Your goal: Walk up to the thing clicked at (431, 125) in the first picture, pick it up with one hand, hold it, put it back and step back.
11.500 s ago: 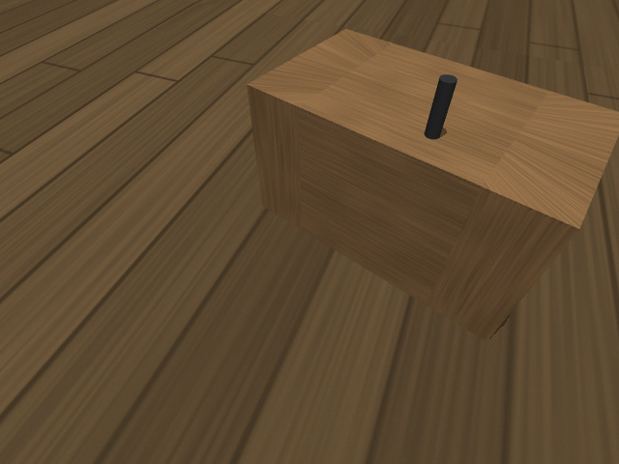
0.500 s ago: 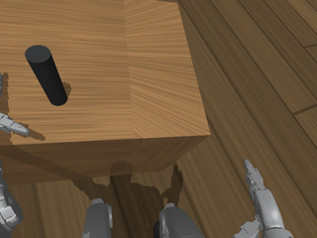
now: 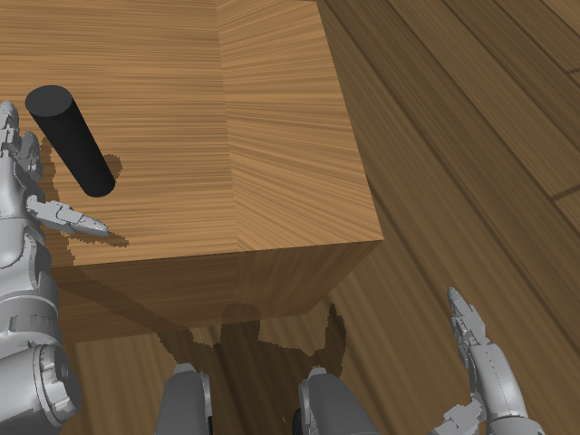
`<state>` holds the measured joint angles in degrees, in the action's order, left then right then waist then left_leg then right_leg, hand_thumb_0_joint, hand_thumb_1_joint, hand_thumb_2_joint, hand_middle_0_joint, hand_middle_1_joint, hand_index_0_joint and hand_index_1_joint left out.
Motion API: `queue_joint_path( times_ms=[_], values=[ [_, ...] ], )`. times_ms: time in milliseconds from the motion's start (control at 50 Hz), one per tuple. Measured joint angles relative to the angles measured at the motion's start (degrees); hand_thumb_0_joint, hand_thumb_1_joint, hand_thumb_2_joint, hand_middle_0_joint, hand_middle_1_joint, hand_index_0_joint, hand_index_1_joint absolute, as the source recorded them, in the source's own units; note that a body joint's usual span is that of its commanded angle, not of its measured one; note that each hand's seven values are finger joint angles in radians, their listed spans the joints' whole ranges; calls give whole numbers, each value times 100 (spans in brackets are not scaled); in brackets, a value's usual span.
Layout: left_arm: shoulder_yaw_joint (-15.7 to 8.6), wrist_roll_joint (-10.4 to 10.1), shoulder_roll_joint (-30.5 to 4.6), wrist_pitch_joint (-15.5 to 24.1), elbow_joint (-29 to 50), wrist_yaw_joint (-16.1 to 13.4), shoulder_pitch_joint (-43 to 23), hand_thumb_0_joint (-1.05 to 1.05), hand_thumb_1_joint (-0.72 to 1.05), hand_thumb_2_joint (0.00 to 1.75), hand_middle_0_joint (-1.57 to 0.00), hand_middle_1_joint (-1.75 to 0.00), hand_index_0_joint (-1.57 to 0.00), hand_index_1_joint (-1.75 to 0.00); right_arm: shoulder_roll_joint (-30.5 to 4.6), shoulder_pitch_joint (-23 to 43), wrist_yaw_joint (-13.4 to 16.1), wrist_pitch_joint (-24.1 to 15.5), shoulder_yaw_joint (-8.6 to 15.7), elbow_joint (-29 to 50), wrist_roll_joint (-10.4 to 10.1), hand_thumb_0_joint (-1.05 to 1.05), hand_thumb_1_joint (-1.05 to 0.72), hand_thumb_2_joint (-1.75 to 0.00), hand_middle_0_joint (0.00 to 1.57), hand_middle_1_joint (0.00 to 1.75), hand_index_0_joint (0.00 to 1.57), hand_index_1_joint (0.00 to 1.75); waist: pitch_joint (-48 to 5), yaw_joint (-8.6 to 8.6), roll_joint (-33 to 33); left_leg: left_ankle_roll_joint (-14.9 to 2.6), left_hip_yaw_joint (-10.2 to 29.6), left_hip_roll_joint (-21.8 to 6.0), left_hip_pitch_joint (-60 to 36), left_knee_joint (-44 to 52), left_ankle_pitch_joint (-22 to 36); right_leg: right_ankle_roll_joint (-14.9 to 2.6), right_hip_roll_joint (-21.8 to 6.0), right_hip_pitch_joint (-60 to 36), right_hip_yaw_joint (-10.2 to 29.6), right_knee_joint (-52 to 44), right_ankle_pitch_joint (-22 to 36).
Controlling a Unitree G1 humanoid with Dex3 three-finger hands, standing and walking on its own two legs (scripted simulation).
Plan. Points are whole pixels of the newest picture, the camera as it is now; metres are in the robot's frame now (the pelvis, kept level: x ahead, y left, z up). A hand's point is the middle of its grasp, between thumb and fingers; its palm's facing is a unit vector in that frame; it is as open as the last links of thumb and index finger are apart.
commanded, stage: rest palm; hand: left
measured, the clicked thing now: (78, 149) +0.49 +0.24 +0.03
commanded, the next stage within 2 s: close in 0.30 s
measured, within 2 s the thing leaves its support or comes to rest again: leaves its support in 1.44 s
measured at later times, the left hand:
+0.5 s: hand (97, 176) +0.46 +0.22 +0.00, palm faces +0.22 -0.97 +0.03, open 17.3 cm
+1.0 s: hand (85, 161) +0.48 +0.23 +0.02, palm faces +0.21 -0.98 +0.02, open 11.1 cm
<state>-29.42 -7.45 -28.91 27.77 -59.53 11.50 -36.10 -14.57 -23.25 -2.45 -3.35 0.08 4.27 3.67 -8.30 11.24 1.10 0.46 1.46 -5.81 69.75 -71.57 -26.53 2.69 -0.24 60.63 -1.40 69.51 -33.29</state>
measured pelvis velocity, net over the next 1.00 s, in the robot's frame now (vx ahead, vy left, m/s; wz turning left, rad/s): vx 0.00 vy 0.00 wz -0.01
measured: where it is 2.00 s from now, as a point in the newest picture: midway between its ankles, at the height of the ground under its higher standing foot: outside the picture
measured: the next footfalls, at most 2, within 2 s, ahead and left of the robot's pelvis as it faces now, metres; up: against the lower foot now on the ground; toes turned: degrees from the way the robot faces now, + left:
none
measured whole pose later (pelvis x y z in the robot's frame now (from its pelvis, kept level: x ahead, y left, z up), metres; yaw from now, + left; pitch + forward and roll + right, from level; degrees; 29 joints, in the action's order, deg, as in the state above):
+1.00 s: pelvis +0.00 +0.00 +0.00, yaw -1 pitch +25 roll -5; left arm -26.4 -5.6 -27.3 27.8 -59.6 5.7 -38.5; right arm -14.3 -24.5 -3.4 1.4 1.2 4.9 3.8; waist -9.0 12.2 0.2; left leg 0.3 1.6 -6.1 70.2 -71.9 -27.0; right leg 2.9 0.2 60.7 -1.3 68.9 -33.2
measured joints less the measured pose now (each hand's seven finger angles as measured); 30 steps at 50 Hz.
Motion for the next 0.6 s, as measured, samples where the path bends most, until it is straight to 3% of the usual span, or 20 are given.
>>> queue_joint_path(
  times_ms=[220,340,460,600],
  values=[
    [214,235,24,35,62,-356,-322,-1,-60,0,-7,-3,-9,-1,-98,-177,-49,123,184,50,72,-1,52,-6,5,5,6,5,36,259,82,52,134,-24,151,-88,20,-51,48,89,-113,39,16],
    [227,255,244,18,86,-603,-182,-1,-61,1,-10,-3,-11,-2,34,-79,-110,295,153,10,82,-2,52,-6,5,5,6,5,-33,174,-117,18,67,-51,136,-120,-44,-15,64,92,-43,39,-2],
    [293,202,486,71,171,-667,84,-1,-61,2,-13,-4,-13,-4,65,-85,-108,355,109,136,19,-2,51,-6,5,5,6,6,-80,43,-128,-3,-22,-43,8,-76,-77,9,41,16,39,40,-36],
    [277,250,447,172,356,-764,87,-1,-59,8,-29,-18,-31,-18,17,-190,-105,362,97,387,11,-1,50,-6,6,5,6,5,-25,90,65,26,19,-11,-21,-68,-46,-17,19,-19,-3,73,-51]
  ],
)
